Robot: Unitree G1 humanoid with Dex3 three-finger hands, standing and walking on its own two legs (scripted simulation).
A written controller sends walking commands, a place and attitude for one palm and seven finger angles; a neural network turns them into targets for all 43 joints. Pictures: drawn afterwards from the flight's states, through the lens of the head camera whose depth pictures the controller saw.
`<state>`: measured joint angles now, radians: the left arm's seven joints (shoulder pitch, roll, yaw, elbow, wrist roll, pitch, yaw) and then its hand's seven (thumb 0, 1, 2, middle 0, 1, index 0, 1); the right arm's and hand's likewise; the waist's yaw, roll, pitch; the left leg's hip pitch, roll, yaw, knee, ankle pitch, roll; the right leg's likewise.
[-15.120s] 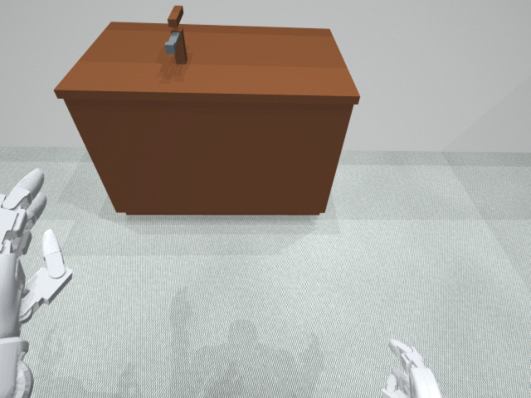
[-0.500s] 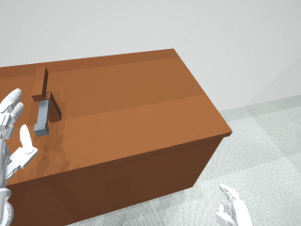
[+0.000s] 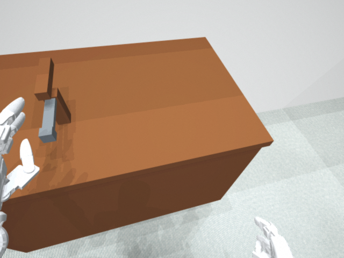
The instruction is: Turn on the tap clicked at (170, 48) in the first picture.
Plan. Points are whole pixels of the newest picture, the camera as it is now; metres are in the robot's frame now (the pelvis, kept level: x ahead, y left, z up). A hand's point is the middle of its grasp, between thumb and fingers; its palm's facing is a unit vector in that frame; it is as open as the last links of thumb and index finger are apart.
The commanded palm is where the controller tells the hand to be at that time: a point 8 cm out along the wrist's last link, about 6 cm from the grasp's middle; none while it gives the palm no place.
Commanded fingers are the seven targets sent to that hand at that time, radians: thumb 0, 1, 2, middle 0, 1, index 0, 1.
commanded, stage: look again from close up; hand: left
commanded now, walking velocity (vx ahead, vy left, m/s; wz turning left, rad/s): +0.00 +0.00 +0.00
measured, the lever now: (48, 134) +0.35 +0.33 +0.05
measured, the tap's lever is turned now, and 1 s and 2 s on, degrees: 0 0 0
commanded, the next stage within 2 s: come to a stop and stand still in 0.16 s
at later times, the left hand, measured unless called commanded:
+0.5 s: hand out of the picture +0.24 +0.29 +0.21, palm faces +0.51 -0.77 -0.40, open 7.4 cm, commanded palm +0.14 +0.29 +0.18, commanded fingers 0.00 0.90 0.90 -0.20 -0.30 -0.20 -0.30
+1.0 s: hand (35, 152) +0.24 +0.25 +0.17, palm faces +0.34 -0.86 -0.37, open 7.4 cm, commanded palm +0.18 +0.29 +0.18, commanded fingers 0.00 0.90 0.90 -0.20 -0.30 -0.20 -0.30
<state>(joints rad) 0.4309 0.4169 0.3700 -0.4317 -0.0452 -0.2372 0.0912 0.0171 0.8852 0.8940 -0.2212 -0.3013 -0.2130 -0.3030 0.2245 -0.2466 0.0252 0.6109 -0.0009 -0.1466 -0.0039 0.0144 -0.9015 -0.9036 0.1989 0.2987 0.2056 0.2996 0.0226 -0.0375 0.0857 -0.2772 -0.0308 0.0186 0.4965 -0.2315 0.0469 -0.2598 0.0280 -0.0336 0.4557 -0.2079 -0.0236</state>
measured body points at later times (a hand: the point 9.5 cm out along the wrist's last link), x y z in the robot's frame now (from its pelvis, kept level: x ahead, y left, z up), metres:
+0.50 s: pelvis -0.02 +0.01 +0.00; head +0.02 +0.02 +0.44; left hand +0.20 +0.33 +0.23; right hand +0.16 -0.20 -0.08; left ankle +0.02 +0.09 -0.74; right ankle +0.02 -0.11 -0.74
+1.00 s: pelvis +0.01 +0.01 +0.00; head +0.03 +0.03 +0.45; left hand +0.22 +0.30 +0.19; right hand +0.20 -0.21 -0.06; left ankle +0.02 +0.09 -0.74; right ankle +0.02 -0.11 -0.74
